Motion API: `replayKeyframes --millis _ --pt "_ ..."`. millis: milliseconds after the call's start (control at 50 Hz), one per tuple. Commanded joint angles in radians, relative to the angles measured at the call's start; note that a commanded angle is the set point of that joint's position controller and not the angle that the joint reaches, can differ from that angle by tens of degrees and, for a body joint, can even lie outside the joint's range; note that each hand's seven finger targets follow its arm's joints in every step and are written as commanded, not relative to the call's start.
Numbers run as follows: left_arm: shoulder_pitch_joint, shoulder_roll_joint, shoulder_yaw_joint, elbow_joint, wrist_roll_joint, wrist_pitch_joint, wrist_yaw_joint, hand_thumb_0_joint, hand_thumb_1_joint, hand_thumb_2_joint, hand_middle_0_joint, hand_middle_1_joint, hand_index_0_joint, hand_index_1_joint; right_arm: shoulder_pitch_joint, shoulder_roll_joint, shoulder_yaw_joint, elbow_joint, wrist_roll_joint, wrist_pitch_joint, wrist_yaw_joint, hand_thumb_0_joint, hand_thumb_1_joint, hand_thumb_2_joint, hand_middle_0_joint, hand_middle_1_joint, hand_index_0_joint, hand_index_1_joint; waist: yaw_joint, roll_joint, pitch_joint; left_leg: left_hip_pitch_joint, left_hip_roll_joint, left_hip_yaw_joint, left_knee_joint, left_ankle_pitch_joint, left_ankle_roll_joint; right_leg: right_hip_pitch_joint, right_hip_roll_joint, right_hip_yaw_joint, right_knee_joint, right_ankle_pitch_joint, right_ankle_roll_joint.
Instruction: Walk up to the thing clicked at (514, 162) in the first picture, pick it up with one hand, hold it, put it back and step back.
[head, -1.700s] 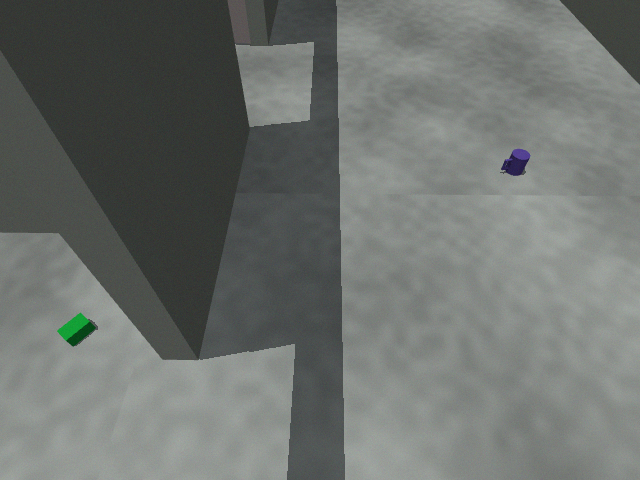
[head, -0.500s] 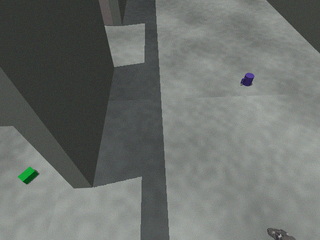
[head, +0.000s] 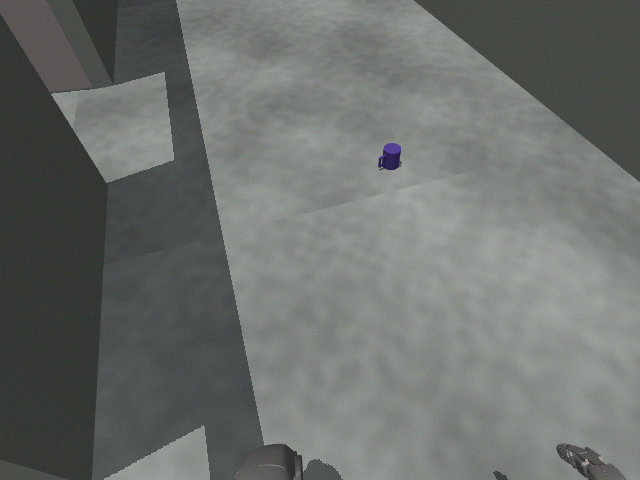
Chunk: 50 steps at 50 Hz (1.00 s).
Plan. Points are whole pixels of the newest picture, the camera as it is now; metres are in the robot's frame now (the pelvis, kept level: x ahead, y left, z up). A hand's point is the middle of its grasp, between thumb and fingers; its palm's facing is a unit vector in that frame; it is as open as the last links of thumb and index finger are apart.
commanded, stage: walk up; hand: left
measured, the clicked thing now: (388, 158) +1.52 -0.21 -0.72
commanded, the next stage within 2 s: none
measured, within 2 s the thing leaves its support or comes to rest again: neither
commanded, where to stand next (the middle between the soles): +1.08 -0.34 m, yaw -20 degrees
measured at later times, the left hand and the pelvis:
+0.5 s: hand (226, 285) +0.43 +0.22 -0.12, palm faces -0.31 -0.88 -0.35, open 7.4 cm; pelvis +0.23 -0.02 +0.00, yaw -13 degrees
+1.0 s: hand (286, 230) +0.57 +0.12 -0.13, palm faces -0.29 -0.89 -0.36, open 7.4 cm; pelvis +0.46 -0.13 +0.00, yaw -19 degrees
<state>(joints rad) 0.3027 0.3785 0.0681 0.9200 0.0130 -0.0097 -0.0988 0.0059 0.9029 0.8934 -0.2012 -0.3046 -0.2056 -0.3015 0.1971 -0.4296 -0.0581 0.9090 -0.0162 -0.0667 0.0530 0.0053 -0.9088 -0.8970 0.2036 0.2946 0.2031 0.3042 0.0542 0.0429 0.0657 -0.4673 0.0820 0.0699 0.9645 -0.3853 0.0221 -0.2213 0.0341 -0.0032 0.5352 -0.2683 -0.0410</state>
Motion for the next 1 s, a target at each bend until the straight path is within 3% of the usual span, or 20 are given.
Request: replayKeyframes --millis 0,60,120,140,160,180,200,300,360,440,520,580,600,620,640,720,780,880,920,980 --pt "-0.105 0.308 0.082 -0.136 -0.006 -0.049 0.021 0.0 0.9 0.9 -0.2 -0.3 -0.2 -0.3 0.014 -0.215 -0.073 -0.09 -0.006 -0.024 -0.001 0.0 -0.9 -0.9 0.2 0.3 0.2 0.3 -0.048 -0.158 0.01 0.031 0.032 -0.05 -0.201 0.084 -0.013 -0.093 -0.237 0.311 -0.317 -0.238 -0.174" --pt "-0.113 0.305 0.077 -0.15 0.0 -0.053 0.018 0.0 0.9 0.9 -0.2 -0.3 -0.2 -0.3 0.014 -0.201 -0.081 -0.103 -0.011 -0.04 -0.005 0.0 -0.9 -0.9 0.2 0.3 0.2 0.3 -0.062 -0.106 0.009 0.18 0.017 -0.038 -0.28 0.199 -0.009 -0.191 -0.227 0.289 -0.281 -0.219 -0.153" --pt "-0.164 0.234 0.055 -0.177 0.008 -0.052 0.021 0.0 0.9 0.9 -0.2 -0.3 -0.2 -0.3 0.286 -0.24 -0.112 -0.034 -0.021 -0.063 -0.029 0.0 -0.9 -0.9 0.2 0.3 0.2 0.3 -0.206 0.035 -0.087 0.63 0.003 -0.07 -0.392 0.186 0.015 -0.448 -0.113 0.191 0.101 -0.138 -0.08" --pt "-0.095 0.137 0.03 -0.164 0.005 -0.053 0.024 0.0 0.9 0.9 -0.2 -0.3 -0.2 -0.3 0.379 -0.3 -0.129 -0.021 -0.034 -0.074 -0.044 0.0 -0.9 -0.9 0.2 0.3 0.2 0.3 -0.237 0.288 -0.133 0.708 0.168 -0.319 -0.568 -0.138 0.027 -0.545 0.046 0.099 0.444 -0.213 -0.039" --pt "-0.02 0.144 0.023 -0.152 0.004 -0.045 0.03 0.0 0.9 0.9 -0.2 -0.3 -0.2 -0.3 0.31 -0.326 -0.125 -0.06 -0.029 -0.08 -0.05 0.0 -0.9 -0.9 0.2 0.3 0.2 0.3 -0.168 0.258 -0.092 0.595 0.344 -0.669 -0.773 -0.443 0.051 -0.594 0.086 0.14 0.63 -0.209 -0.013" --pt "0.056 0.232 0.032 -0.128 0.009 -0.039 0.035 0.0 0.9 0.9 -0.2 -0.3 -0.2 -0.3 0.144 -0.336 -0.119 -0.106 -0.002 -0.083 -0.047 0.0 -0.9 -0.9 0.2 0.3 0.2 0.3 -0.091 0.153 -0.049 0.47 0.408 -0.753 -0.871 -0.517 0.099 -0.538 0.019 0.177 0.67 -0.179 -0.013" --pt "0.062 0.257 0.033 -0.113 0.013 -0.043 0.038 0.0 0.9 0.9 -0.2 -0.3 -0.2 -0.3 0.068 -0.33 -0.114 -0.121 0.008 -0.082 -0.043 0.0 -0.9 -0.9 0.2 0.3 0.2 0.3 -0.057 0.13 -0.021 0.401 0.421 -0.753 -0.889 -0.478 0.13 -0.511 -0.04 0.162 0.686 -0.138 -0.016" --pt "-0.052 0.238 0.044 -0.098 -0.014 -0.044 0.01 0.0 0.9 0.9 -0.2 -0.3 -0.2 -0.3 0.136 -0.232 -0.078 -0.097 0.003 -0.09 -0.043 0.0 -0.9 -0.9 0.2 0.3 0.2 0.3 -0.088 0.08 -0.007 0.415 0.219 -0.152 -0.748 0.207 0.127 -0.427 -0.111 0.118 0.485 0.016 0.036" --pt "-0.152 0.202 0.032 -0.142 -0.017 -0.036 -0.005 0.0 0.9 0.9 -0.2 -0.3 -0.2 -0.3 0.174 -0.249 -0.077 -0.094 -0.002 -0.084 -0.041 0.0 -0.9 -0.9 0.2 0.3 0.2 0.3 -0.109 0.104 0.0 0.46 0.193 -0.031 -0.709 0.471 0.146 -0.426 -0.099 0.054 0.354 0.031 0.044" --pt "-0.263 0.183 0.025 -0.178 -0.009 -0.028 -0.019 0.0 0.9 0.9 -0.2 -0.3 -0.2 -0.3 0.167 -0.279 -0.083 -0.107 0.003 -0.07 -0.036 0.0 -0.9 -0.9 0.2 0.3 0.2 0.3 -0.124 0.093 0.001 0.439 0.173 0.067 -0.69 0.489 0.13 -0.336 -0.101 -0.028 0.135 0.126 0.022" --pt "-0.254 0.194 0.035 -0.146 -0.011 -0.028 -0.018 0.0 0.9 0.9 -0.2 -0.3 -0.2 -0.3 0.146 -0.287 -0.083 -0.118 0.0 -0.053 -0.039 0.0 -0.9 -0.9 0.2 0.3 0.2 0.3 -0.101 0.078 -0.032 0.386 0.214 0.067 -0.629 0.39 0.128 -0.143 -0.094 -0.059 0.062 0.149 -0.011" --pt "0.021 0.283 0.083 -0.06 -0.002 -0.041 0.012 0.0 0.9 0.9 -0.2 -0.3 -0.2 -0.3 0.176 -0.228 -0.058 -0.127 0.002 -0.043 -0.042 0.0 -0.9 -0.9 0.2 0.3 0.2 0.3 0.053 -0.149 -0.2 0.251 0.128 0.103 -0.128 0.483 0.072 0.286 -0.038 -0.039 -0.021 0.072 -0.054" --pt "0.119 0.359 0.111 -0.054 0.0 -0.048 0.03 0.0 0.9 0.9 -0.2 -0.3 -0.2 -0.3 0.238 -0.147 -0.028 -0.14 0.006 -0.041 -0.039 0.0 -0.9 -0.9 0.2 0.3 0.2 0.3 0.079 -0.366 -0.277 0.057 0.026 0.097 0.101 0.134 0.039 0.459 -0.206 0.241 -0.074 -0.075 -0.087" --pt "0.097 0.418 0.117 -0.084 -0.012 -0.051 0.036 0.0 0.9 0.9 -0.2 -0.3 -0.2 -0.3 0.266 -0.177 -0.031 -0.144 0.021 -0.038 -0.038 0.0 -0.9 -0.9 0.2 0.3 0.2 0.3 0.059 -0.397 -0.272 -0.164 -0.065 0.03 0.248 -0.104 0.001 0.553 -0.397 0.662 -0.197 -0.039 -0.208" --pt "0.054 0.408 0.119 -0.093 -0.036 -0.043 0.041 0.0 0.9 0.9 -0.2 -0.3 -0.2 -0.3 0.212 -0.259 -0.047 -0.128 0.016 -0.033 -0.047 0.0 -0.9 -0.9 0.2 0.3 0.2 0.3 0.069 -0.305 -0.23 -0.202 -0.013 -0.042 0.297 -0.11 0.002 0.492 -0.417 0.701 -0.221 -0.035 -0.254" --pt "-0.092 0.285 0.075 -0.126 -0.042 -0.055 0.064 0.0 0.9 0.9 -0.2 -0.3 -0.2 -0.3 0.212 -0.189 -0.039 -0.08 0.025 -0.014 -0.036 0.0 -0.9 -0.9 0.2 0.3 0.2 0.3 -0.058 -0.183 -0.02 -0.02 0.06 -0.105 0.169 0.079 0.015 0.05 -0.214 0.255 -0.215 0.257 -0.123" --pt "-0.059 0.258 0.063 -0.139 -0.029 -0.079 0.057 0.0 0.9 0.9 -0.2 -0.3 -0.2 -0.3 0.2 -0.18 -0.048 -0.088 0.002 0.003 -0.018 0.0 -0.9 -0.9 0.2 0.3 0.2 0.3 -0.06 -0.163 -0.016 -0.021 0.042 -0.06 0.111 0.171 -0.003 0.003 -0.186 0.211 -0.264 0.224 -0.14" --pt "-0.029 0.273 0.068 -0.155 -0.012 -0.097 0.057 0.0 0.9 0.9 -0.2 -0.3 -0.2 -0.3 0.076 -0.184 -0.063 -0.128 -0.008 0.007 0.002 0.0 -0.9 -0.9 0.2 0.3 0.2 0.3 -0.03 -0.149 0.036 -0.105 0.075 -0.069 -0.086 0.247 -0.048 -0.02 -0.211 0.253 -0.36 -0.13 -0.137" --pt "0.012 0.275 0.07 -0.149 -0.008 -0.097 0.057 0.0 0.9 0.9 -0.2 -0.3 -0.2 -0.3 -0.01 -0.176 -0.061 -0.147 -0.015 -0.006 0.005 0.0 -0.9 -0.9 0.2 0.3 0.2 0.3 0.006 -0.129 0.062 -0.124 0.084 -0.081 -0.196 0.244 -0.052 0.005 -0.222 0.259 -0.339 -0.111 -0.153" --pt "0.053 0.269 0.068 -0.139 -0.009 -0.096 0.061 0.0 0.9 0.9 -0.2 -0.3 -0.2 -0.3 -0.064 -0.156 -0.055 -0.158 -0.015 -0.027 0.008 0.0 -0.9 -0.9 0.2 0.3 0.2 0.3 0.025 -0.121 0.042 -0.092 0.052 -0.074 -0.348 0.271 -0.03 0.115 -0.214 0.216 -0.247 0.144 -0.137"
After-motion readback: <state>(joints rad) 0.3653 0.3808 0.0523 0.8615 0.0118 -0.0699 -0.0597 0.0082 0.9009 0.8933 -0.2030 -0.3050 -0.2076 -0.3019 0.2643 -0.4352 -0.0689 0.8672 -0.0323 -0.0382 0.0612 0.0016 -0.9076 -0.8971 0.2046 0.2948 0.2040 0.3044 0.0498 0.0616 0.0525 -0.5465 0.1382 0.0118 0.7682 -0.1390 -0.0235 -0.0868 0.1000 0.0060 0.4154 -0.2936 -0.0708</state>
